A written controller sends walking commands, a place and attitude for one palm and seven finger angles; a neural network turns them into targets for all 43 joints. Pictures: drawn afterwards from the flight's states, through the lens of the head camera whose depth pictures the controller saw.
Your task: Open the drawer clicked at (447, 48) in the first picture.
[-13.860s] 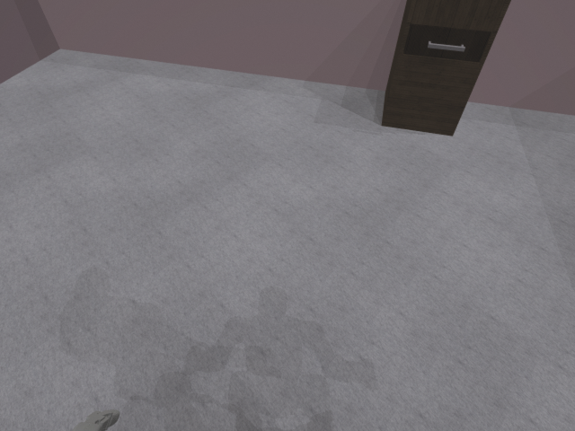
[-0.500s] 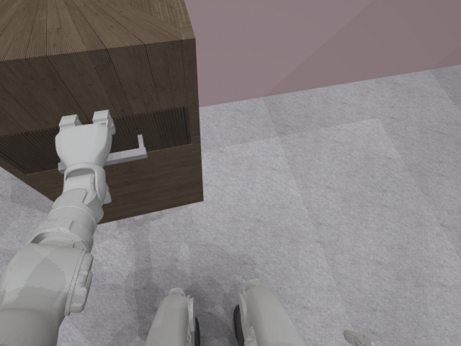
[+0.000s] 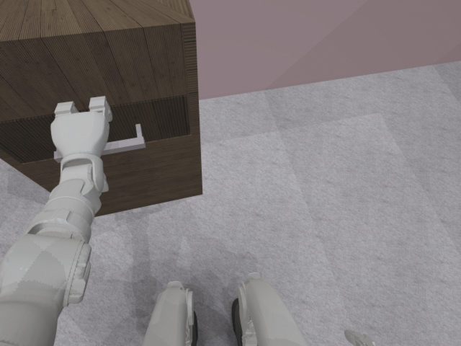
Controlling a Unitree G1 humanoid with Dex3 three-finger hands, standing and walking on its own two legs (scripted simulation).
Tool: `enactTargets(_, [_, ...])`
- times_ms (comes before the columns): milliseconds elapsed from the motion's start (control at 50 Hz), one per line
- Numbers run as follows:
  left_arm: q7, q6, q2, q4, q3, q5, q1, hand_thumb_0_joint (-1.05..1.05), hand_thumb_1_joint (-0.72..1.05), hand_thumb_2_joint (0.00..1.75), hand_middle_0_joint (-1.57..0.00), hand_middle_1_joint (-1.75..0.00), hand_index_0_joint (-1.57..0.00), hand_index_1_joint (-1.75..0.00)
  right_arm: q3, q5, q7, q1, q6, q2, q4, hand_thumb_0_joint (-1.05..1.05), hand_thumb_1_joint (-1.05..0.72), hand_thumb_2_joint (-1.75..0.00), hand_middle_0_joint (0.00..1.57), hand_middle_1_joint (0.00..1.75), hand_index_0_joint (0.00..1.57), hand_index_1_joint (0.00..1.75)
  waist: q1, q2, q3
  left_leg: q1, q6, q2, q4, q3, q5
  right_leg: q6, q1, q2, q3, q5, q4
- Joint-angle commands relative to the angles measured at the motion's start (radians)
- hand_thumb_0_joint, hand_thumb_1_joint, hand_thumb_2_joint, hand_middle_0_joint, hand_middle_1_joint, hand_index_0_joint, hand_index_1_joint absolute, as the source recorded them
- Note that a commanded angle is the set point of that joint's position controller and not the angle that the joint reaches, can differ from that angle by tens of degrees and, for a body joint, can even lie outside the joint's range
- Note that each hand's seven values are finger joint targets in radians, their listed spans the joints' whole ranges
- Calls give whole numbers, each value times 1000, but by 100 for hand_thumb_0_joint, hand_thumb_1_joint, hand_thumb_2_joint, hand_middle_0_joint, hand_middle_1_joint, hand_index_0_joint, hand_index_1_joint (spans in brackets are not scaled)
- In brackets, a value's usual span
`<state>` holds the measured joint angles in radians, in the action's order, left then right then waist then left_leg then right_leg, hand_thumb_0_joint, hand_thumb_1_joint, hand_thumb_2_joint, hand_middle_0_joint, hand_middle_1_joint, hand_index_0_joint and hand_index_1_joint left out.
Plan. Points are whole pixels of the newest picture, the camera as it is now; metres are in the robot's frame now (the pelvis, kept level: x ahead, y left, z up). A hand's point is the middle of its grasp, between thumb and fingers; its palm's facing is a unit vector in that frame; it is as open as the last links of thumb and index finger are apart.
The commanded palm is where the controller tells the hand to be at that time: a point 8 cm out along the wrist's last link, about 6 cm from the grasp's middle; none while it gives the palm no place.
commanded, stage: move the hooked fingers above the handle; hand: left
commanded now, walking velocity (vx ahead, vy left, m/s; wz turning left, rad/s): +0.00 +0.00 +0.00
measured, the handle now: (100, 142) +0.53 +0.23 -0.10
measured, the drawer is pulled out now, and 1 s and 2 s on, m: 0.00 0.00 0.00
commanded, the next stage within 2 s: lower the fingers behind the handle in 0.08 s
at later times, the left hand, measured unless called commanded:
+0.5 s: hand (94, 147) +0.49 +0.22 -0.05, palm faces +0.04 +0.01 -1.00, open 13.6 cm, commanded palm +0.50 +0.22 -0.02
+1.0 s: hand (95, 148) +0.49 +0.22 -0.05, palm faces +0.06 +0.03 -1.00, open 13.7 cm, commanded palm +0.49 +0.21 -0.06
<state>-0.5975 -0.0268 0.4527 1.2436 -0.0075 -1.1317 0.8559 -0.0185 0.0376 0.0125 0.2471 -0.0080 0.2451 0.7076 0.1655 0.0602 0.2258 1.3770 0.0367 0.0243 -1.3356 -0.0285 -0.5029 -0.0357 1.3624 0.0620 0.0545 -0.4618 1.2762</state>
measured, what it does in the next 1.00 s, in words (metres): lowers itself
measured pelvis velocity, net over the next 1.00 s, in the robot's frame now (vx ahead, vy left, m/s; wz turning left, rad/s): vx -0.05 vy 0.00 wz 0.01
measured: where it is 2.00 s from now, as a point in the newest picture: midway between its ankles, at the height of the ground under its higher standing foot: outside the picture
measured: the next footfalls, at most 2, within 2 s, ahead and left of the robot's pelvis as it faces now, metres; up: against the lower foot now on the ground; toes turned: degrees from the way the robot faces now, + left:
none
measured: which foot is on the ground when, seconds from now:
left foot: down 0.00-1.00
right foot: down 0.00-1.00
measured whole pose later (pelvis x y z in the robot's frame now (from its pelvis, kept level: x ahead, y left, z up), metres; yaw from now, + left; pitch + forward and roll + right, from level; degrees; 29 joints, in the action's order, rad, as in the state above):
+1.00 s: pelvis -0.05 +0.00 -0.06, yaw +0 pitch +32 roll -3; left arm -0.57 -0.09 0.51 1.31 -0.07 -1.12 1.05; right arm -0.06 0.02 -0.02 0.26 -0.05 0.26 0.69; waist 0.21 0.05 0.24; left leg 1.62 0.05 0.03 -1.54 -0.02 -0.51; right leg -0.03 1.60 0.04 0.07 -0.45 1.48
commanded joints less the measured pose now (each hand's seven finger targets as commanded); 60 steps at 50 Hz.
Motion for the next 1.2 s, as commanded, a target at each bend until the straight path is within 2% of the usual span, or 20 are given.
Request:
enactTargets(0, [2,-20,318,-158,51,0,485,0,-50,30,-30,-120,-30,-120,59,4,-21,138,-25,171,-52,0,-90,-90,20,30,20,30,51,43,402,-225,31,-8,156,5,-16,11,-275,-21,-54,-57,-210])
enactTargets(40, [-1,-12,322,-166,61,-1,481,0,-50,30,-30,-120,-30,-120,60,6,-19,142,-23,175,-53,0,-90,-90,20,30,20,30,44,63,423,-251,28,-8,158,-1,1,7,-260,-19,-45,-43,-196])
enactTargets(100, [-12,-11,285,-165,40,-5,485,0,-50,30,-30,-120,-30,-120,65,7,-18,147,-24,172,-53,0,-90,-90,20,30,20,30,52,54,425,-261,25,-9,156,-8,9,6,-243,-17,-38,-37,-192])
enactTargets(140, [-19,-10,271,-184,34,-2,506,0,-50,30,-30,-120,-30,-120,68,8,-14,151,-27,174,-50,0,-90,-90,20,30,20,30,52,78,446,-291,23,-11,161,-15,18,5,-231,-16,-32,-27,-183])
enactTargets(160, [-23,-14,290,-180,53,-3,499,0,-50,30,-30,-120,-30,-120,67,8,-12,153,-26,177,-47,0,-90,-90,20,30,20,30,45,78,451,-298,21,-13,161,-17,24,4,-229,-17,-29,-23,-180])
enactTargets(220, [-20,-28,260,-131,30,3,491,0,-50,30,-30,-120,-30,-120,65,9,-13,150,-25,173,-41,0,-90,-90,20,30,20,30,63,41,416,-258,25,-12,153,-17,5,6,-220,-17,-31,-35,-182])
enactTargets(300, [-19,-38,280,-96,35,-2,490,0,-50,30,-30,-120,-30,-120,61,10,-12,149,-30,181,-38,0,-90,-90,20,30,20,30,62,30,398,-199,26,-9,133,-9,-50,8,-197,-20,-37,-83,-171])
enactTargets(360, [-17,-48,259,-72,19,-5,489,0,-50,30,-30,-120,-30,-120,60,10,-10,152,-33,182,-37,0,-90,-90,20,30,20,30,65,43,388,-196,24,-8,128,-14,-59,6,-166,-21,-30,-86,-156])
enactTargets(400, [-16,-57,267,-49,22,0,489,0,-50,30,-30,-120,-30,-120,57,10,-11,150,-36,185,-37,0,-90,-90,20,30,20,30,75,5,362,-151,27,-8,117,-8,-97,10,-160,-22,-35,-121,-159])
enactTargets(520, [7,-83,292,-7,15,3,502,0,-50,30,-30,-120,-30,-120,44,4,-16,145,-41,186,-43,0,-90,-90,20,30,20,30,78,14,341,-93,26,-3,97,-8,-142,8,-126,-24,-37,-164,-138])
enactTargets(560, [14,-89,263,-5,-11,1,513,0,-50,30,-30,-120,-30,-120,45,0,-17,150,-44,187,-48,0,-90,-90,20,30,20,30,86,27,345,-87,26,-2,89,-7,-155,9,-105,-26,-35,-176,-130])
enactTargets(600, [18,-95,286,-3,1,4,512,0,-50,30,-30,-120,-30,-120,41,0,-19,148,-45,189,-50,0,-90,-90,20,30,20,30,83,15,347,-65,27,-2,75,-4,-161,11,-103,-26,-39,-190,-124])
enactTargets(720, [48,-108,258,29,-30,9,515,0,-50,30,-30,-120,-30,-120,31,-8,-28,138,-53,189,-60,0,-90,-90,20,30,20,30,100,14,318,-31,25,-3,59,-11,-212,9,-44,-29,-36,-238,-106])
enactTargets(800, [68,-113,292,32,-25,10,507,0,-50,30,-30,-120,-30,-120,24,-12,-36,140,-56,191,-68,0,-90,-90,20,30,20,30,92,-2,337,14,27,2,31,1,-214,12,-58,-31,-47,-269,-96])
enactTargets(960, [101,-109,277,45,-42,9,492,0,-50,30,-30,-120,-30,-120,16,-18,-48,138,-63,197,-76,0,-90,-90,20,30,20,30,91,14,317,31,21,-4,18,-17,-249,6,15,-32,-32,-288,-53])
enactTargets(1020, [110,-107,233,29,-71,14,512,0,-50,30,-30,-120,-30,-120,19,-18,-50,138,-68,193,-76,0,-90,-90,20,30,20,30,106,22,313,32,21,-9,13,-26,-259,5,46,-33,-26,-272,-38])
enactTargets(1060, [116,-107,268,34,-52,20,498,0,-50,30,-30,-120,-30,-120,15,-19,-53,142,-68,199,-79,0,-90,-90,20,30,20,30,94,13,327,61,22,-5,-4,-14,-251,6,24,-34,-33,-289,-33])
enactTargets(1100, [126,-110,268,37,-62,20,500,0,-50,30,-30,-120,-30,-120,11,-23,-57,135,-70,198,-81,0,-90,-90,20,30,20,30,99,-12,321,76,22,-2,-10,-12,-256,7,23,-34,-36,-316,-37])
enactTargets(1140, [132,-109,243,28,-80,27,517,0,-50,30,-30,-120,-30,-120,14,-23,-59,139,-73,199,-77,0,-90,-90,20,30,20,30,111,2,320,69,23,-5,-12,-19,-257,7,48,-33,-31,-299,-25])
enactTargets(1180, [141,-111,277,30,-65,26,517,0,-50,30,-30,-120,-30,-120,10,-25,-62,141,-74,202,-74,0,-90,-90,20,30,20,30,109,-4,333,81,24,-6,-26,-16,-255,7,48,-33,-31,-304,-14])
